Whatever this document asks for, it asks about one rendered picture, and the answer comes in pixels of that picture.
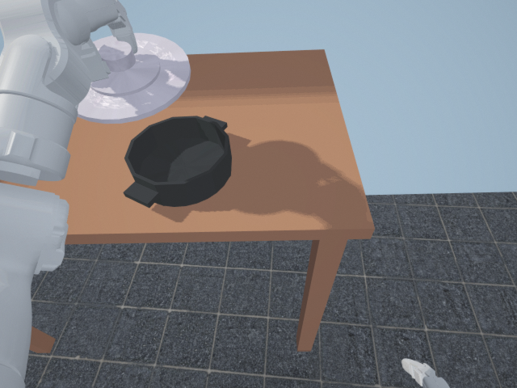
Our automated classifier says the left robot upper arm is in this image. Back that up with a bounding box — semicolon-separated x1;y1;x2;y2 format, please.
0;183;69;388

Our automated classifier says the lid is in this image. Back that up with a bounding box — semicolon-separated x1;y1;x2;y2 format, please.
78;33;191;124

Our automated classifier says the right robot hand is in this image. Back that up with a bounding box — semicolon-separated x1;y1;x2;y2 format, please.
401;358;450;388

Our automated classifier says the left robot forearm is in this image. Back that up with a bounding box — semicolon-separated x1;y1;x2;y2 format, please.
0;0;91;186

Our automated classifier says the left robot hand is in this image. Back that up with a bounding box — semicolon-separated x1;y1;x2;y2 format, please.
75;0;137;82

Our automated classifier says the knob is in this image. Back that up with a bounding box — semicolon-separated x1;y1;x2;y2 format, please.
99;40;136;72

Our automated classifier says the table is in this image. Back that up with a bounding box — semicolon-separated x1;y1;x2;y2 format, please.
0;49;375;353

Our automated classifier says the pot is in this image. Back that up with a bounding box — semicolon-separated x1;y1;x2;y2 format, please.
124;116;232;208

